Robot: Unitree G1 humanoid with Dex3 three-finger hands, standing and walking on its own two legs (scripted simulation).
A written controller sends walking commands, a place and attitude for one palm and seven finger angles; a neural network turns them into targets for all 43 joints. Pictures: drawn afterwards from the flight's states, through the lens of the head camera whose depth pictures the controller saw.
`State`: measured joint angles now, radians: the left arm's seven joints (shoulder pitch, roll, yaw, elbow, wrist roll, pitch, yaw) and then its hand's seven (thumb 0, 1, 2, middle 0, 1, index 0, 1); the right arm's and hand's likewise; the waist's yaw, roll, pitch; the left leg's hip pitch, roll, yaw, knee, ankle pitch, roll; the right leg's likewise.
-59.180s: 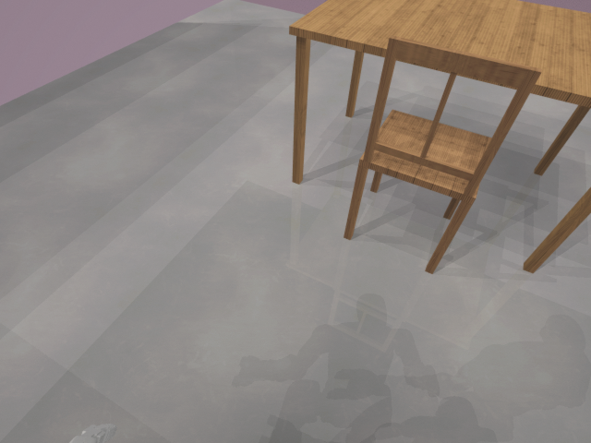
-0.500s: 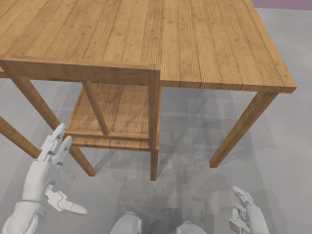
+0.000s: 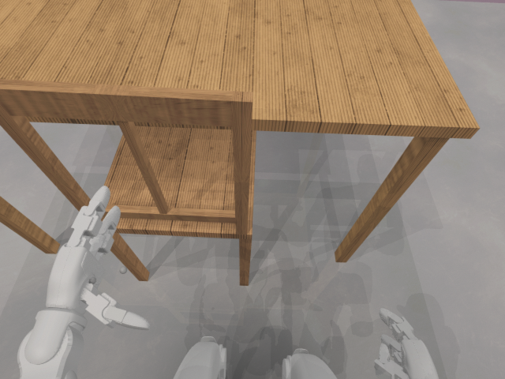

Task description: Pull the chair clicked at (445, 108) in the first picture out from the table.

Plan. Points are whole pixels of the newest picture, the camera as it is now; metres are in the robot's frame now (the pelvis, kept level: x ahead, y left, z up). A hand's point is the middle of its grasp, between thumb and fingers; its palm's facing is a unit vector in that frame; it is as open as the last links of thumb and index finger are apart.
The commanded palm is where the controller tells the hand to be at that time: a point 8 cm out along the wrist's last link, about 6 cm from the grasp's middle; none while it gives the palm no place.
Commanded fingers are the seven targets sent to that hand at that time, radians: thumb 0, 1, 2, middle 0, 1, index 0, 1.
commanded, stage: aim the fingers beside a spindle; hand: left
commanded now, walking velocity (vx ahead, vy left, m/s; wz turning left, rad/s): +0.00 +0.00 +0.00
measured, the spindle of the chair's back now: (148, 173) +0.46 +0.21 +0.00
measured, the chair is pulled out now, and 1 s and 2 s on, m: -0.12 -0.12 -0.12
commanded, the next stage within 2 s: push the fingers through the gap in 1.46 s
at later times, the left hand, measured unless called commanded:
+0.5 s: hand (138, 257) +0.29 +0.19 +0.02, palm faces -0.04 -1.00 -0.03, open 16.9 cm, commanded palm +0.28 +0.24 +0.02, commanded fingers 0.00 -0.50 0.30 -0.06 -0.08 -0.06 -0.08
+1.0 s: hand (153, 241) +0.33 +0.17 +0.00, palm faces -0.03 -1.00 -0.03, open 16.9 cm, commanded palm +0.30 +0.23 +0.00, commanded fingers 0.00 -0.50 0.30 -0.06 -0.08 -0.06 -0.08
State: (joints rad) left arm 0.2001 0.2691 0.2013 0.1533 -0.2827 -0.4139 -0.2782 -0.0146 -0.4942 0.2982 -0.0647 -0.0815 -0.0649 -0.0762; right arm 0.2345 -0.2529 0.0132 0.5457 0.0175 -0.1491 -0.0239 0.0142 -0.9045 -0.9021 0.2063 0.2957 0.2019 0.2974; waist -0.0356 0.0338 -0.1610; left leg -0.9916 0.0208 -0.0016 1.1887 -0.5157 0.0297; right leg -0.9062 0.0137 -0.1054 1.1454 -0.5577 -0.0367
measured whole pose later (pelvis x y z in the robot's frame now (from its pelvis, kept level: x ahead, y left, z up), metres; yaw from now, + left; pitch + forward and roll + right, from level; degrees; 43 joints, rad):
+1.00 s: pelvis -0.01 +0.01 -0.02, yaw -1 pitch +23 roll -3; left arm -0.07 0.24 0.15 0.35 -0.20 -0.44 -0.17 -0.01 -0.49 0.30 -0.06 -0.08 -0.06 -0.08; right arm 0.22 -0.25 0.01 0.56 0.00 -0.04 0.01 0.01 -0.91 -0.90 0.21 0.30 0.20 0.30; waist -0.05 0.03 -0.17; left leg -1.14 0.02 0.02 1.29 -0.54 0.05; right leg -1.07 0.01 -0.08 1.26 -0.58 -0.02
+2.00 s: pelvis -0.01 +0.01 -0.02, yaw -1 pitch +23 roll -3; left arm -0.20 0.26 0.18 0.48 -0.20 -0.46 -0.18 -0.01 -0.49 0.30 -0.06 -0.08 -0.07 -0.09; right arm 0.22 -0.25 0.02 0.59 0.01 -0.04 0.00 0.01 -0.91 -0.90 0.21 0.30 0.20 0.30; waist -0.05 0.03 -0.17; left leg -1.15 0.02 0.01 1.29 -0.53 0.04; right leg -1.07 0.01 -0.09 1.25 -0.57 -0.03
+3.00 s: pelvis -0.01 +0.01 -0.02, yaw -2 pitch +25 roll -3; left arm -0.53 0.34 0.29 0.82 -0.16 -0.49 -0.19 -0.01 -0.49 0.30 -0.06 -0.08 -0.06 -0.08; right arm 0.28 -0.25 0.02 0.61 -0.01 0.05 0.03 0.01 -0.91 -0.90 0.21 0.30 0.20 0.30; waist -0.11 0.03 -0.16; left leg -1.19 0.03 0.03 1.28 -0.53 0.05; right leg -1.11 0.02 -0.07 1.23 -0.56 -0.02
